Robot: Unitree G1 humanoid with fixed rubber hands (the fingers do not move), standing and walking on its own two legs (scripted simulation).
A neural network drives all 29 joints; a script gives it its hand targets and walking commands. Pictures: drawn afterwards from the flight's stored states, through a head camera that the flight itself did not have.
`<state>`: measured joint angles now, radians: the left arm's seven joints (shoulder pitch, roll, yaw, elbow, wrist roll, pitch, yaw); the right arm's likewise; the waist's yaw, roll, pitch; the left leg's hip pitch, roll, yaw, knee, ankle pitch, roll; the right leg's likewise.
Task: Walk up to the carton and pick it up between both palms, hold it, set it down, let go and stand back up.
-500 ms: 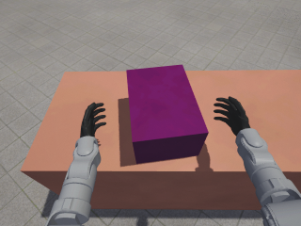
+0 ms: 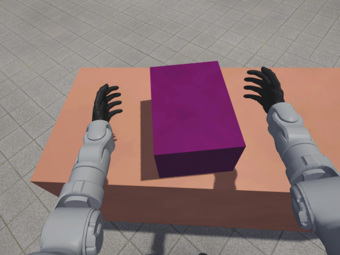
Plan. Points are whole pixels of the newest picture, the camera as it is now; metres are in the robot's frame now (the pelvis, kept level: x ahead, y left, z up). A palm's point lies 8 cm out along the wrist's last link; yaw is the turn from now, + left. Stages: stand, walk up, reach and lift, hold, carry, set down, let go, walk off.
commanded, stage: reach and lift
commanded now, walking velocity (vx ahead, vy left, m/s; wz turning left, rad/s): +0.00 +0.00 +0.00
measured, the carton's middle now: (189, 117) +0.50 +0.00 -0.05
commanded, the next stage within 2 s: none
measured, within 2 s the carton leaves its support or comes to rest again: neither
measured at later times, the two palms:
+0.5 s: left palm (111, 135) +0.39 +0.21 +0.01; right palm (254, 116) +0.46 -0.16 +0.02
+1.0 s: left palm (125, 134) +0.41 +0.18 -0.02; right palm (248, 121) +0.47 -0.16 -0.01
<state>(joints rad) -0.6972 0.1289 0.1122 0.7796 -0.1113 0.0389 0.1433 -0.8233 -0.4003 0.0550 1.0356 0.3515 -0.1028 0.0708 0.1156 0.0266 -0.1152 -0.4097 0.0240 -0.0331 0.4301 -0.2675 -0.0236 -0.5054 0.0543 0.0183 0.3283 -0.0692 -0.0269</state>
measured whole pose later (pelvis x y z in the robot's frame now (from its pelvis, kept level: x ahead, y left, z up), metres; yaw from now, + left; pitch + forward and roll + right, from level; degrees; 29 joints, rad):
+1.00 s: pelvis -0.01 -0.02 -0.04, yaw +2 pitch +31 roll +1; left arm -0.90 0.12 0.12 1.30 -0.19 -0.44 0.11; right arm -0.96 -0.26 0.10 1.27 0.29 -0.39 -0.04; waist 0.08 0.03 -0.25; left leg -0.90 0.01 -0.06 0.72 -0.36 -0.05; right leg -1.02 0.04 -0.02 0.67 -0.19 -0.05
